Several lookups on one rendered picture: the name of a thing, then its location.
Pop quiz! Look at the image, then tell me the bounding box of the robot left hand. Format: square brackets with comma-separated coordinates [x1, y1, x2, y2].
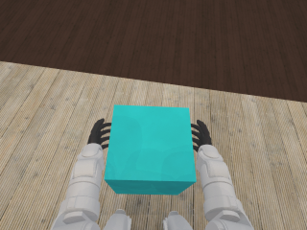
[87, 118, 112, 150]

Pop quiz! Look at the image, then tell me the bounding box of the robot left forearm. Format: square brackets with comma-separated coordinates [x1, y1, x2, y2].
[50, 143, 105, 230]

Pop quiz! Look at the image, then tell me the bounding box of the robot left shin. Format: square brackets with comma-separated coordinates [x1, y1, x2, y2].
[115, 209, 126, 215]

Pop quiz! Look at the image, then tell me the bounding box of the robot right hand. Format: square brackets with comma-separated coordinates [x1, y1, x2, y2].
[190, 120, 212, 152]

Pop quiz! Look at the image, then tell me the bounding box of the carton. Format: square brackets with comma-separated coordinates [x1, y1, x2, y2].
[104, 104, 197, 196]

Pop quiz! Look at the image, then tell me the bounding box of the left robot thigh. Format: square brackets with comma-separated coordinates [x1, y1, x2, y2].
[103, 214, 131, 230]

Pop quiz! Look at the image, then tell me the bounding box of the robot right forearm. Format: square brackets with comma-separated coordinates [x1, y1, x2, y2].
[196, 144, 254, 230]

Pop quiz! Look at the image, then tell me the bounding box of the robot right upper arm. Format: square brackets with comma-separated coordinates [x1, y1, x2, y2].
[204, 218, 253, 230]

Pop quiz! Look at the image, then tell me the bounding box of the robot left upper arm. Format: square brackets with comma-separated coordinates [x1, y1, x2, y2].
[53, 220, 101, 230]

